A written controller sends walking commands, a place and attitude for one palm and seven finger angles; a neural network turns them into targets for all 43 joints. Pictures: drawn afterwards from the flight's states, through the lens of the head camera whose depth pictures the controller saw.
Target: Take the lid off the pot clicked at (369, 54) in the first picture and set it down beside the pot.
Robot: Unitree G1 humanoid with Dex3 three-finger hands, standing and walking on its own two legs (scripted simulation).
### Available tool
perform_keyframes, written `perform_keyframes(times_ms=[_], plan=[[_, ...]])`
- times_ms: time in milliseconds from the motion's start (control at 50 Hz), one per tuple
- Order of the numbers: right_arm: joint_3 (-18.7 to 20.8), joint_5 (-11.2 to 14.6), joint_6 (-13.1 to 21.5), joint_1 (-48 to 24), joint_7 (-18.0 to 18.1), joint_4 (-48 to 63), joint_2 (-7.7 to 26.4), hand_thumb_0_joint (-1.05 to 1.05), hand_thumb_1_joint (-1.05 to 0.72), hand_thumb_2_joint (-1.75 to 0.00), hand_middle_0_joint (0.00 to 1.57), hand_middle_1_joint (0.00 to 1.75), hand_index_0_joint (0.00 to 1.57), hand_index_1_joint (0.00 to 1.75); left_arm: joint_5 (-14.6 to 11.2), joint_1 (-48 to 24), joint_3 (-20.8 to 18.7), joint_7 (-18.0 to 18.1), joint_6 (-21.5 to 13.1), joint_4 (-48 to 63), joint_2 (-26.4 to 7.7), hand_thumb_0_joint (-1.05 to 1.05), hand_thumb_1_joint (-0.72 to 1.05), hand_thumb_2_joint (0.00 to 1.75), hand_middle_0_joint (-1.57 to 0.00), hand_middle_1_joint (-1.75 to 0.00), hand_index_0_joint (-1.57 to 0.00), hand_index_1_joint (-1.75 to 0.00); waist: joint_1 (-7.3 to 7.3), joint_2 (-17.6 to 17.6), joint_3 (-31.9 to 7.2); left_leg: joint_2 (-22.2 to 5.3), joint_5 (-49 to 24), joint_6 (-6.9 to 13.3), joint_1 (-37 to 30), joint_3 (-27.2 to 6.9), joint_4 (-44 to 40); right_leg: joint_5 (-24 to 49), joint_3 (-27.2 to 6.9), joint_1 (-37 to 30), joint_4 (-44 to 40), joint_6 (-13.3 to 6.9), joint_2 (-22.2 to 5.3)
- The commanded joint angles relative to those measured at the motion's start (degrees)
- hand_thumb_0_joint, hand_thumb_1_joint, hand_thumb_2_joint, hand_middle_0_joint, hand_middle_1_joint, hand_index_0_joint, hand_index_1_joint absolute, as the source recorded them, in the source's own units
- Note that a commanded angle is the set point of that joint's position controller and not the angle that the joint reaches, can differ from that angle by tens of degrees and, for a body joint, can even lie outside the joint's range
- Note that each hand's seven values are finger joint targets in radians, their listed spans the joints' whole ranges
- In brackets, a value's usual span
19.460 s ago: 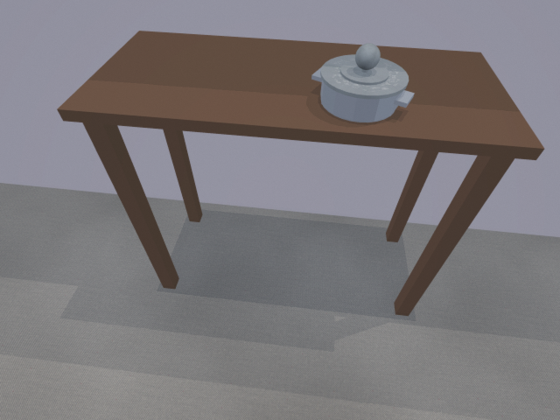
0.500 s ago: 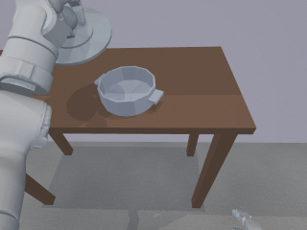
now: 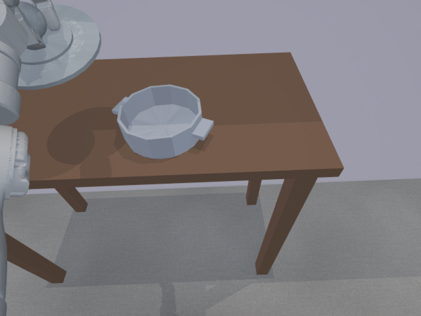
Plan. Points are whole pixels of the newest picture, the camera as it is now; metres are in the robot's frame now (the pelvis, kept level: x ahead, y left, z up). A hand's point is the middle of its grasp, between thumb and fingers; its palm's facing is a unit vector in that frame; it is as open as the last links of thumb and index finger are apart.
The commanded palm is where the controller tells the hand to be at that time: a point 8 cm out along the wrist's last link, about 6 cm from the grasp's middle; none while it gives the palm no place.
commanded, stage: move the lid sideways beside the pot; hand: left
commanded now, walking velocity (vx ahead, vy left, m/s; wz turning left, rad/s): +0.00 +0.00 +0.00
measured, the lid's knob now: (26, 21) +0.49 +0.26 +0.31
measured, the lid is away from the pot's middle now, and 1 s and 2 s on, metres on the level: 0.17 0.24 0.23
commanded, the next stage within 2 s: lower the lid onto the table in 0.78 s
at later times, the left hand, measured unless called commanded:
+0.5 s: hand out of the picture +0.44 +0.31 +0.31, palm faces -0.15 -0.10 -0.98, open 7.2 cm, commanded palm +0.44 +0.30 +0.39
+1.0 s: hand out of the picture +0.46 +0.32 +0.31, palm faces -0.16 -0.16 -0.97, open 7.2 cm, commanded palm +0.45 +0.31 +0.38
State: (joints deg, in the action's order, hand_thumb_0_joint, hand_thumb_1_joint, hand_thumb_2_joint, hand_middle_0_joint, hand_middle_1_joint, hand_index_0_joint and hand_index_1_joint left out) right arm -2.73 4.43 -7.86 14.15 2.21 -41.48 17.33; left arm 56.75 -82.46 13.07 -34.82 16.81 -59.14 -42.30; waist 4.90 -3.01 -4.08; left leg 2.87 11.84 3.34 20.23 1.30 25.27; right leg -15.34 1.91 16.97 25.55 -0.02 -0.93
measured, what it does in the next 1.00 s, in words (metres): stands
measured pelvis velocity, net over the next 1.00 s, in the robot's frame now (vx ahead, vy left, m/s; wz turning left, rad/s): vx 0.01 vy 0.00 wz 0.01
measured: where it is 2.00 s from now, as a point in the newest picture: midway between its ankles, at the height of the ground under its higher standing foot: outside the picture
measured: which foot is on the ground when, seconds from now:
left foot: down 0.00-1.00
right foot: down 0.00-1.00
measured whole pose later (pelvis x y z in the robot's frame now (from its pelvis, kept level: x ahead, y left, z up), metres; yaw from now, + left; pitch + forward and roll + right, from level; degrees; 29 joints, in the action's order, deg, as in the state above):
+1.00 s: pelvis +0.01 +0.00 +0.00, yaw +0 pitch +8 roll -1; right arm -2.9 5.2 -9.8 13.7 1.9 -40.4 17.9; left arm 58.6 -82.7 8.8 -34.9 14.5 -63.6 -50.6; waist 5.2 -3.4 -2.9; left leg 2.5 12.7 3.4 21.7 0.6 26.0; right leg -15.1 2.5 17.2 24.0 0.0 -0.5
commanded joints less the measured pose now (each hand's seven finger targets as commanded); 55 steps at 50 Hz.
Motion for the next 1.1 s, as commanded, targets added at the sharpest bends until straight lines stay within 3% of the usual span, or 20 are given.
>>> perform_keyframes(times_ms=[0, 20, 100, 180, 320, 380, 420, 480, 560, 620, 640, 680, 760, 820, 840, 920, 940, 960, 1020, 1080], plan=[[3.0, -0.1, 2.4, -3.7, 0.2, 7.9, 7.8, 0.00, -0.90, -0.90, 0.20, 0.30, 0.20, 0.30, 2.4, -35.2, -5.5, 3.7, -0.7, 17.9, -15.8, 0.00, 0.73, 0.96, -0.78, -1.05, -0.79, -1.06, -1.35, -3.1, -28.4, -0.6, -32.7, 0.4, -21.6, -4.2, 2.9, 19.1, -0.6, -1.9, -1.2, -2.5, 2.3], [3.1, 0.2, 2.4, -3.3, 0.2, 8.0, 8.2, 0.00, -0.90, -0.90, 0.20, 0.30, 0.20, 0.30, 1.3, -31.7, -4.5, 3.4, -0.5, 18.2, -14.4, 0.00, 0.73, 0.96, -0.78, -1.05, -0.79, -1.06, -1.12, -4.2, -27.3, -0.9, -36.3, 0.0, -22.4, -4.6, 3.5, 20.3, -0.3, -1.1, -1.6, -2.6, 2.3], [2.6, 0.4, 1.1, -3.9, 0.6, 8.0, 8.1, 0.00, -0.90, -0.90, 0.20, 0.30, 0.20, 0.30, 2.1, -29.8, -6.8, 2.8, 0.0, 11.8, -18.2, 0.00, 0.73, 0.96, -0.78, -1.05, -0.79, -1.06, -1.43, 2.4, -21.4, -0.4, -23.9, 0.8, -15.4, -3.1, 1.3, 16.8, -0.2, -2.3, -2.0, -2.3, 2.0], [3.0, 0.5, 1.5, -4.2, 0.3, 8.7, 7.8, 0.00, -0.90, -0.90, 0.20, 0.30, 0.20, 0.30, 1.9, -35.1, -5.0, 3.3, -0.5, 21.3, -16.6, 0.00, 0.73, 0.96, -0.78, -1.05, -0.79, -1.06, -0.97, -4.3, -28.2, -1.0, -34.5, 0.2, -23.2, -4.5, 3.4, 18.4, -0.3, -0.3, -1.4, -2.4, 2.3], [2.4, 0.9, 0.3, -4.1, 0.7, 7.7, 8.4, 0.00, -0.90, -0.90, 0.20, 0.30, 0.20, 0.30, 1.7, -27.0, -4.0, 2.7, 0.1, 10.3, -15.9, 0.00, 0.73, 0.96, -0.78, -1.05, -0.79, -1.06, -0.08, 0.3, -18.5, -0.7, -23.7, 0.1, -16.6, -3.6, 1.7, 14.7, 0.7, 0.9, -2.9, -2.6, 2.1], [2.4, 0.5, 0.3, -4.5, 0.8, 8.0, 7.9, 0.00, -0.90, -0.90, 0.20, 0.30, 0.20, 0.30, 2.6, -34.4, -5.4, 3.2, -1.0, 16.9, -18.9, 0.00, 0.73, 0.96, -0.78, -1.05, -0.79, -1.06, -0.63, -1.9, -24.4, -0.6, -24.5, 0.3, -19.0, -4.0, 1.5, 14.9, 0.3, -0.9, -2.4, -2.6, 2.1], [2.4, 0.5, 0.7, -4.2, 0.9, 7.7, 8.2, 0.00, -0.90, -0.90, 0.20, 0.30, 0.20, 0.30, 2.1, -33.1, -4.3, 3.4, -1.3, 15.8, -18.1, 0.00, 0.73, 0.96, -0.78, -1.05, -0.79, -1.06, -0.12, -4.8, -24.7, -0.7, -28.4, 0.0, -20.3, -4.2, 2.6, 16.2, 0.3, -0.1, -2.5, -2.7, 2.1], [2.3, 0.6, 0.6, -3.5, 1.1, 7.1, 7.8, 0.00, -0.90, -0.90, 0.20, 0.30, 0.20, 0.30, 3.2, -33.6, -5.6, 3.4, -2.0, 13.5, -19.9, 0.00, 0.73, 0.96, -0.78, -1.05, -0.79, -1.06, -0.08, -2.8, -23.6, -0.7, -24.2, 0.2, -19.2, -4.1, 1.7, 13.8, 0.5, -0.2, -3.0, -2.5, 2.3], [2.2, 0.6, 0.9, -3.2, 1.2, 6.4, 7.8, 0.00, -0.90, -0.90, 0.20, 0.30, 0.20, 0.30, 3.1, -34.0, -3.6, 3.4, -2.7, 11.7, -17.6, 0.00, 0.73, 0.96, -0.78, -1.05, -0.79, -1.06, 0.18, -4.6, -22.1, -0.8, -23.9, 0.2, -19.3, -4.1, 1.5, 13.3, 0.8, 1.1, -3.4, -2.6, 2.4], [2.3, 0.7, 1.1, -2.4, 1.3, 6.4, 8.5, 0.00, -0.90, -0.90, 0.20, 0.30, 0.20, 0.30, 2.6, -32.9, -4.6, 3.5, -3.4, 12.3, -19.3, 0.00, 0.73, 0.96, -0.78, -1.05, -0.79, -1.06, 0.26, -5.4, -23.3, -0.9, -26.9, -0.1, -20.0, -4.3, 2.0, 14.8, 0.9, 0.3, -3.4, -2.7, 2.4], [2.2, 0.4, 0.8, -2.2, 1.3, 6.2, 8.2, 0.00, -0.90, -0.90, 0.20, 0.30, 0.20, 0.30, 4.0, -33.1, -7.5, 3.7, -3.6, 11.5, -23.0, 0.00, 0.73, 0.96, -0.78, -1.05, -0.79, -1.06, -0.31, -3.5, -24.4, -0.8, -24.5, 0.2, -18.5, -3.9, 1.7, 14.4, 0.3, -1.5, -3.3, -2.4, 2.5], [2.1, 0.7, 0.4, -2.2, 1.4, 6.3, 8.1, 0.00, -0.90, -0.90, 0.20, 0.30, 0.20, 0.30, 3.6, -30.9, -6.0, 3.5, -3.9, 9.0, -21.6, 0.00, 0.73, 0.96, -0.78, -1.05, -0.79, -1.06, -0.08, -1.6, -22.3, -0.8, -22.9, 0.6, -16.2, -3.4, 1.3, 15.1, 0.6, -1.9, -3.1, -2.3, 2.2], [2.7, 0.7, 0.4, -1.8, 0.9, 6.5, 8.3, 0.00, -0.90, -0.90, 0.20, 0.30, 0.20, 0.30, 3.5, -32.8, -4.9, 3.4, -4.0, 11.6, -19.9, 0.00, 0.73, 0.96, -0.78, -1.05, -0.79, -1.06, 0.16, -4.4, -23.6, -1.1, -28.3, 0.4, -19.7, -4.1, 2.3, 15.4, 0.7, 0.3, -3.2, -2.4, 2.6], [2.7, 0.7, 0.2, -1.3, 0.9, 6.9, 9.1, 0.00, -0.90, -0.90, 0.20, 0.30, 0.20, 0.30, 3.1, -29.5, -7.7, 3.4, -4.4, 11.7, -23.6, 0.00, 0.73, 0.96, -0.78, -1.05, -0.79, -1.06, -0.38, -4.4, -23.8, -1.0, -29.9, 0.4, -18.3, -3.7, 2.6, 18.1, 0.4, -1.7, -3.0, -2.5, 2.4], [2.7, 0.5, 0.0, -1.4, 0.7, 6.9, 8.6, 0.00, -0.90, -0.90, 0.20, 0.30, 0.20, 0.30, 3.9, -32.4, -9.0, 3.6, -4.6, 14.2, -25.3, 0.00, 0.73, 0.96, -0.78, -1.05, -0.79, -1.06, -0.76, -3.6, -26.9, -1.0, -30.8, 0.5, -19.0, -3.9, 2.6, 18.7, 0.1, -3.1, -2.2, -2.3, 2.5], [2.8, 1.1, 0.2, -0.2, 0.3, 6.6, 9.2, 0.00, -0.90, -0.90, 0.20, 0.30, 0.20, 0.30, 2.5, -25.9, -5.6, 2.9, -1.4, 3.5, -20.2, 0.00, 0.73, 0.96, -0.78, -1.05, -0.79, -1.06, 0.03, -1.9, -19.0, -0.8, -28.1, 0.4, -15.9, -3.4, 2.3, 18.1, 1.0, -0.6, -2.9, -2.3, 2.6], [2.5, 0.8, -0.2, -0.8, 0.1, 6.6, 9.1, 0.00, -0.90, -0.90, 0.20, 0.30, 0.20, 0.30, 3.7, -28.0, -8.6, 3.0, -1.4, 5.7, -24.8, 0.00, 0.73, 0.96, -0.78, -1.05, -0.79, -1.06, -0.78, -0.2, -21.6, -0.8, -25.4, 0.5, -14.6, -2.9, 1.6, 18.0, 0.2, -3.5, -2.5, -2.0, 2.4], [2.4, 0.9, -0.2, -1.6, 0.3, 7.3, 9.0, 0.00, -0.90, -0.90, 0.20, 0.30, 0.20, 0.30, 3.8, -29.0, -8.1, 3.2, -1.6, 6.3, -24.8, 0.00, 0.73, 0.96, -0.78, -1.05, -0.79, -1.06, -0.75, -1.2, -22.1, -0.6, -25.5, 0.8, -14.4, -2.6, 1.9, 18.7, 0.1, -3.6, -2.1, -2.2, 2.2], [3.1, 1.0, 0.7, -1.0, 0.1, 7.6, 8.9, 0.00, -0.90, -0.90, 0.20, 0.30, 0.20, 0.30, 2.2, -33.2, -4.0, 3.3, -0.8, 13.3, -19.2, 0.00, 0.73, 0.96, -0.78, -1.05, -0.79, -1.06, 0.44, -5.6, -26.2, -1.1, -33.6, 0.6, -20.7, -3.8, 3.5, 20.3, 0.3, -1.2, -2.4, -2.3, 2.4], [3.0, 0.7, 0.9, -0.1, 0.3, 7.0, 9.0, 0.00, -0.90, -0.90, 0.20, 0.30, 0.20, 0.30, 3.7, -31.1, -8.9, 3.6, -0.4, 11.1, -24.8, 0.00, 0.73, 0.96, -0.78, -1.05, -0.79, -1.06, -0.16, -3.0, -26.0, -1.0, -30.7, 0.8, -19.6, -4.0, 3.1, 18.6, 0.1, -1.7, -2.2, -2.0, 2.7]])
